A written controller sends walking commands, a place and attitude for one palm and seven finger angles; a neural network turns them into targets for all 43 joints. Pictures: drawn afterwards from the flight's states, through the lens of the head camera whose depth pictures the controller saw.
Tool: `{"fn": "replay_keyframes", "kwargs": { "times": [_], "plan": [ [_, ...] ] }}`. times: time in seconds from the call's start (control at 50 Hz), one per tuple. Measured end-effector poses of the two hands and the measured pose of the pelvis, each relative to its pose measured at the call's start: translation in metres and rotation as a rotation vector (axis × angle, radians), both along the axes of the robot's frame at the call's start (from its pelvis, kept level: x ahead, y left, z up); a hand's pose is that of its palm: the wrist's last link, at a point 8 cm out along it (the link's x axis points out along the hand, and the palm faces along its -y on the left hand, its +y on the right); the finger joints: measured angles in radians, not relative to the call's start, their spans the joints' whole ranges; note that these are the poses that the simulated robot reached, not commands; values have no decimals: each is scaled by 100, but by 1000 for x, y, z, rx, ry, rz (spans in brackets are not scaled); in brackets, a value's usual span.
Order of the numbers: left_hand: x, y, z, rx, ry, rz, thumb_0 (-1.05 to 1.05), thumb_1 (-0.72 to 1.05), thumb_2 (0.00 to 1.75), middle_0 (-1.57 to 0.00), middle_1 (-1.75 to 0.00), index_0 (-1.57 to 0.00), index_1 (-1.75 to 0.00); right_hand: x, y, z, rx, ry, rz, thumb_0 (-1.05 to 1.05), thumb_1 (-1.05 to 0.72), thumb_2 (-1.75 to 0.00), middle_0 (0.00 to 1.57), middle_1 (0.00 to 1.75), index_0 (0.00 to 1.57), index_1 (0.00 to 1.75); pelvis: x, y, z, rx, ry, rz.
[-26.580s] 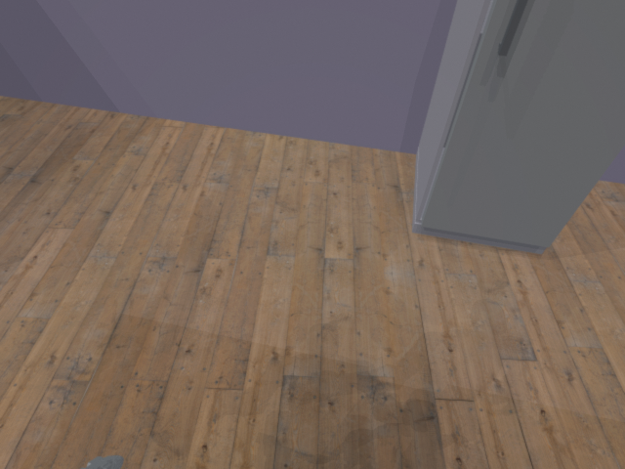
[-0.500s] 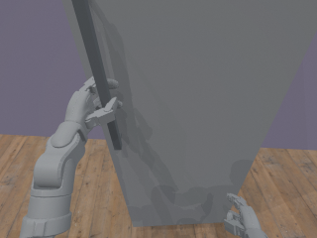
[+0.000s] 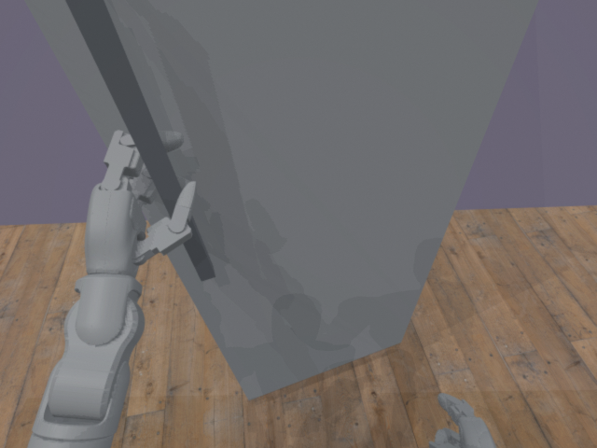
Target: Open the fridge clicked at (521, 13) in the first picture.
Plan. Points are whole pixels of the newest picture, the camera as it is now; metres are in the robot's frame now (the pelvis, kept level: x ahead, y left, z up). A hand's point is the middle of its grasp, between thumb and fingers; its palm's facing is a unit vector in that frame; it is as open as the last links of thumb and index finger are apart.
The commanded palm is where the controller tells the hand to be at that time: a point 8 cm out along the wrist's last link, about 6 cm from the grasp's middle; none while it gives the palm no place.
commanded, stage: walk backward, drawing the door open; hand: left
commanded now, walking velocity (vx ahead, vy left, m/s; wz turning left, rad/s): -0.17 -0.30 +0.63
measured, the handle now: (159, 158) +0.36 +0.14 +0.25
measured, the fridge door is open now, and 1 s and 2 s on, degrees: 19 41 76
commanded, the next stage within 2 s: none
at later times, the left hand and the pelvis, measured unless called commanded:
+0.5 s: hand (209, 268) +0.25 +0.08 +0.20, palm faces +0.29 -0.92 -0.26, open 7.6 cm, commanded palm +0.20 +0.12 +0.22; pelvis -0.04 -0.10 -0.02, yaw +19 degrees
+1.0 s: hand (296, 333) +0.18 +0.00 +0.20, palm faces +0.67 -0.72 -0.20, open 7.2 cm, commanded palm +0.12 +0.02 +0.21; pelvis +0.01 -0.29 -0.02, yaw +45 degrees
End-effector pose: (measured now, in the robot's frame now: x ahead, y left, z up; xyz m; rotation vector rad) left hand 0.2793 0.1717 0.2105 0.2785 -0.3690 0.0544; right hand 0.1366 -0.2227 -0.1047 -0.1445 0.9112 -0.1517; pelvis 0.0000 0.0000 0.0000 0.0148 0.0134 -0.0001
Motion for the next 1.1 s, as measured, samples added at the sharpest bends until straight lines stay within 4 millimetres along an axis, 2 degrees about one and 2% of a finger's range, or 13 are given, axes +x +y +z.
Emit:
{"fn": "replay_keyframes", "kwargs": {
  "times": [0.08,0.16,0.24,0.36,0.46,0.54,0.62,0.7,0.8,0.92,0.98,1.1],
  "plan": [
    [-10,-6,-1,6,-11,26,-10,67,72,-42,-140,-14,-113,-14,-2,-8,27,11,10,1,-91,-90,20,30,20,30,-11,-12,-2,13,5,23],
    [-20,-13,-2,10,-22,66,-11,66,74,-43,-140,-13,-114,-14,-8,-15,51,10,48,1,-91,-90,20,30,20,30,-20,-31,-5,18,8,62],
    [-30,-21,-2,10,-32,105,-11,64,77,-44,-140,-13,-114,-4,-22,-17,54,-14,85,1,-91,-90,20,30,20,30,-26,-50,-8,9,12,104],
    [-47,-31,-2,5,-38,140,-11,64,76,-46,-140,-15,-112,17,-42,-7,-12,-61,206,1,-91,-90,20,30,20,30,-32,-73,-9,21,12,215],
    [-61,-40,-4,12,-56,166,-12,63,74,-47,-140,-15,-108,39,-46,-6,-27,-128,302,1,-91,-90,20,30,20,30,-36,-87,-19,13,28,286],
    [-69,-48,-5,18,-58,207,-13,64,75,-48,-140,-13,-108,49,-45,-12,27,-103,370,1,-91,-90,20,30,20,30,-38,-116,-16,19,8,380],
    [-78,-60,-6,11,-73,284,-13,63,78,-50,-140,-12,-113,61,-48,-21,77,-38,488,1,-91,-90,20,30,20,30,-29,-154,-14,-14,4,465],
    [-89,-76,-7,3,-95,389,-12,64,81,-53,-140,-12,-117,87,-62,-28,104,-16,567,1,-91,-90,21,30,20,30,-16,-193,-18,-18,-16,540],
    [-110,-100,-7,-21,-92,472,-11,64,83,-53,-140,-12,-120,124,-81,-13,41,-58,656,1,-91,-90,21,30,20,30,-5,-227,-9,32,1,629],
    [-134,-127,-7,-27,-111,557,-10,63,84,-55,-140,-15,-121,161,-90,4,-16,-130,787,1,-91,-90,20,30,20,30,9,-263,-9,26,44,741],
    [-143,-139,-9,-15,-131,600,-12,64,84,-56,-140,-14,-118,172,-92,5,1,-174,817,1,-91,-90,20,30,20,30,11,-283,-17,28,28,767],
    [-160,-167,-7,-9,-93,733,-11,64,84,-55,-140,-14,-120,177,-106,4,64,-97,931,1,-91,-90,20,30,20,30,36,-333,-5,-16,-32,886]
  ]
}}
